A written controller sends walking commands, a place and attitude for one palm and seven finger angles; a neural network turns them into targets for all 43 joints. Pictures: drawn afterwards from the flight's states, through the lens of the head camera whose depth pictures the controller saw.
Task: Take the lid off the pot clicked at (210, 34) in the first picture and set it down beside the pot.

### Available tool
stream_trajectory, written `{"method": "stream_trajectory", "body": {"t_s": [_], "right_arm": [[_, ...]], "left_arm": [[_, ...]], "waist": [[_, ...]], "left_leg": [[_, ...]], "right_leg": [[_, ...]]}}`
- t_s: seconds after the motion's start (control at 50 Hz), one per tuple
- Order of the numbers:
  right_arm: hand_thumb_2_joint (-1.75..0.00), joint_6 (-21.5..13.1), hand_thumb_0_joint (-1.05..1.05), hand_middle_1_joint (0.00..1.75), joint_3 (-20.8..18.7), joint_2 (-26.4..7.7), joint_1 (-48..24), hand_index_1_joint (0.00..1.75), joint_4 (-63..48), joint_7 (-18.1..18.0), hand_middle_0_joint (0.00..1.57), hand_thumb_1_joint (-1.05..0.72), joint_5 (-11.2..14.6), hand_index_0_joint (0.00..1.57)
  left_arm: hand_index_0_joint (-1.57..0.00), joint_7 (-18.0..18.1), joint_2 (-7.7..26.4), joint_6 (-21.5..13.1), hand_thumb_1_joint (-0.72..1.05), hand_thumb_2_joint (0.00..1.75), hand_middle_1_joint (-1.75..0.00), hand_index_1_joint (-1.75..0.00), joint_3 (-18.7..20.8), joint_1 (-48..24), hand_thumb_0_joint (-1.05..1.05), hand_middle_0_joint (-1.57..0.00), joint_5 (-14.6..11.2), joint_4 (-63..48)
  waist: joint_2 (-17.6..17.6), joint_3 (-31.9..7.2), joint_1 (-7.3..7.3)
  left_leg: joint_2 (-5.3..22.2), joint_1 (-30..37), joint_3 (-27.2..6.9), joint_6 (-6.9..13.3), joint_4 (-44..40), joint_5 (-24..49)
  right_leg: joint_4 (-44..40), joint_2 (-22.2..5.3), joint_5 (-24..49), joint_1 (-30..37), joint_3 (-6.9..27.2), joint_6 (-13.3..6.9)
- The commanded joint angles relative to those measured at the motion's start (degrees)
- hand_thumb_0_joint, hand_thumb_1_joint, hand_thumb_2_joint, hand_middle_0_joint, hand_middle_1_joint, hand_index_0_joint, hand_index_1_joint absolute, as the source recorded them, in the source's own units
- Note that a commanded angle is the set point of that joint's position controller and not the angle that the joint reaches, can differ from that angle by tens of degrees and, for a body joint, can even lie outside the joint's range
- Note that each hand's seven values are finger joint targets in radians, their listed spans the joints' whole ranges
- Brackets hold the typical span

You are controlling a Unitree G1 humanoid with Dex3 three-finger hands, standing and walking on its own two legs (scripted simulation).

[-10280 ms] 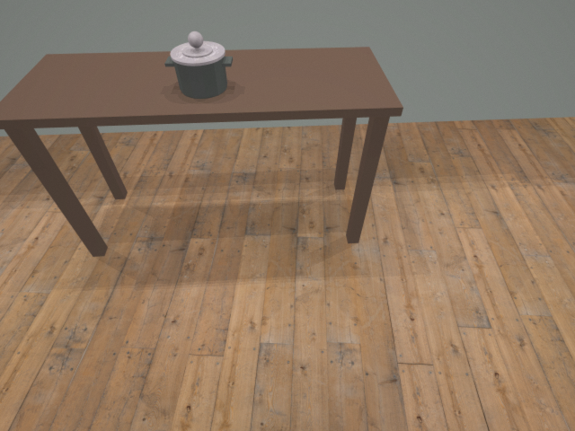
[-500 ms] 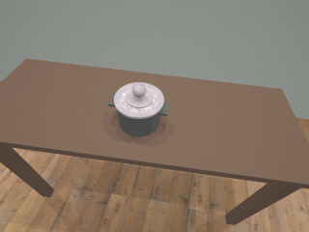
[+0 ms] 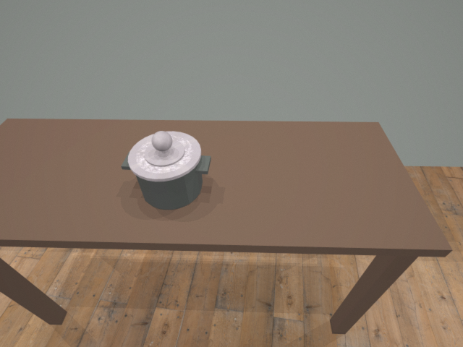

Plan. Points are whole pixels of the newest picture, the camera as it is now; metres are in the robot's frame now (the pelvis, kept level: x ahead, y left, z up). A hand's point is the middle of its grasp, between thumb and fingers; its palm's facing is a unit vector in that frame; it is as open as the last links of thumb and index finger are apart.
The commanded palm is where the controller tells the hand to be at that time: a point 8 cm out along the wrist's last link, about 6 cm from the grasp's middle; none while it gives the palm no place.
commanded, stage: come to a stop and stand still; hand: left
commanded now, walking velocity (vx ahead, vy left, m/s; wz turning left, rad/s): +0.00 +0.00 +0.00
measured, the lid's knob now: (162, 141) +0.51 +0.16 +0.09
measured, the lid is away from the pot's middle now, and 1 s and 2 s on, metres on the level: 0.00 0.00 0.00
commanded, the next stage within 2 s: look again from close up in 0.76 s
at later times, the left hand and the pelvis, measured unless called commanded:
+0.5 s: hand out of the picture +0.02 +0.15 -0.16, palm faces +0.03 -0.99 -0.15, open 7.4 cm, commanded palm none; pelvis +0.03 +0.00 +0.01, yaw +0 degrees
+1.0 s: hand out of the picture +0.03 +0.18 -0.16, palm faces +0.02 -0.99 -0.17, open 7.4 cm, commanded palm none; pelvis +0.04 +0.01 +0.02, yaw +0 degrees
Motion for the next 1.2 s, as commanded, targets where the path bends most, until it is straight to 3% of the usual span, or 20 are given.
{"method": "stream_trajectory", "body": {"t_s": [0.0,0.06,0.2,0.42,0.5,0.56,1.0,1.08,1.18], "right_arm": [[-0.90,-2.24,0.00,0.30,0.00,-3.30,0.29,0.30,-3.48,-0.28,0.20,-0.90,0.03,0.20],[-0.90,-2.53,0.00,0.30,0.16,-3.11,0.95,0.30,-2.27,-0.44,0.20,-0.90,0.09,0.20],[-0.90,-3.14,0.00,0.30,0.40,-2.09,1.73,0.30,-0.28,-0.96,0.20,-0.90,0.53,0.20],[-0.90,-3.15,0.00,0.30,0.25,-2.19,-1.32,0.30,1.64,-1.26,0.20,-0.90,0.82,0.20],[-0.90,-3.36,0.00,0.30,0.45,-2.02,-2.11,0.30,2.12,-1.35,0.20,-0.90,0.93,0.20],[-0.90,-3.38,0.00,0.30,0.40,-2.47,-2.62,0.30,2.25,-1.45,0.20,-0.90,0.91,0.20],[-0.90,-3.45,0.00,0.30,0.81,-2.60,-2.23,0.30,4.47,-1.34,0.20,-0.90,1.03,0.20],[-0.90,-3.42,0.00,0.30,0.84,-2.57,-1.57,0.30,4.79,-1.40,0.20,-0.90,0.95,0.20],[-0.90,-3.40,0.00,0.30,0.71,-2.21,-1.07,0.30,5.04,-1.38,0.20,-0.90,0.95,0.20]], "left_arm": [[-0.20,0.15,7.16,-1.71,0.90,0.90,-0.30,-0.30,1.40,2.55,0.00,-0.20,-0.33,-2.32],[-0.20,0.23,6.50,-1.85,0.90,0.90,-0.30,-0.30,1.31,3.08,0.00,-0.20,-0.37,-1.70],[-0.20,0.11,5.58,-2.31,0.90,0.90,-0.30,-0.30,1.14,4.36,0.00,-0.20,-0.50,0.53],[-0.20,0.28,3.95,-2.65,0.90,0.90,-0.30,-0.30,0.67,6.23,0.00,-0.20,-0.17,3.53],[-0.20,0.24,4.12,-2.90,0.90,0.90,-0.30,-0.30,0.58,7.09,0.00,-0.20,-0.23,4.30],[-0.20,0.35,3.89,-2.91,0.90,0.90,-0.30,-0.30,0.59,6.92,0.00,-0.20,-0.18,4.45],[-0.20,0.25,4.15,-2.53,0.90,0.90,-0.30,-0.30,0.37,6.62,0.00,-0.20,-0.38,5.46],[-0.20,0.32,3.62,-2.35,0.90,0.90,-0.30,-0.30,0.34,6.69,0.00,-0.20,-0.33,5.71],[-0.20,0.31,3.23,-2.25,0.90,0.90,-0.30,-0.30,0.26,7.35,0.00,-0.20,-0.26,6.27]], "waist": [[-4.02,6.12,2.02],[-1.27,4.96,2.15],[-2.07,2.31,2.17],[-1.91,4.48,1.97],[-2.67,3.58,2.25],[-1.20,3.04,2.15],[-3.13,4.50,2.76],[-1.09,4.86,2.56],[-1.43,5.23,2.57]], "left_leg": [[3.07,1.87,-6.04,1.03,-9.57,-6.10],[3.53,2.40,-6.26,1.06,-9.72,-4.30],[4.46,6.24,-5.85,1.19,-9.54,4.02],[4.82,9.07,-5.65,1.28,-9.69,7.29],[4.95,10.42,-5.52,1.42,-10.07,10.03],[4.93,10.92,-5.53,1.35,-9.79,12.04],[4.88,10.31,-7.00,2.20,-13.29,9.97],[4.74,10.27,-7.24,2.24,-13.80,8.74],[4.78,9.98,-7.61,2.49,-14.71,5.72]], "right_leg": [[-13.97,-4.33,-3.90,-6.86,6.67,-3.57],[-13.65,-4.42,-0.45,-5.00,6.59,-3.37],[-13.42,-4.36,9.67,-1.52,5.38,-2.69],[-15.04,-4.95,14.05,-1.71,5.53,-2.08],[-15.45,-5.22,17.23,-0.11,5.14,-1.89],[-15.43,-5.55,18.85,0.74,5.32,-1.84],[-17.54,-5.90,14.22,2.90,3.54,-1.19],[-17.34,-5.88,12.24,2.25,3.46,-1.17],[-17.35,-5.76,10.21,1.63,3.07,-1.13]]}}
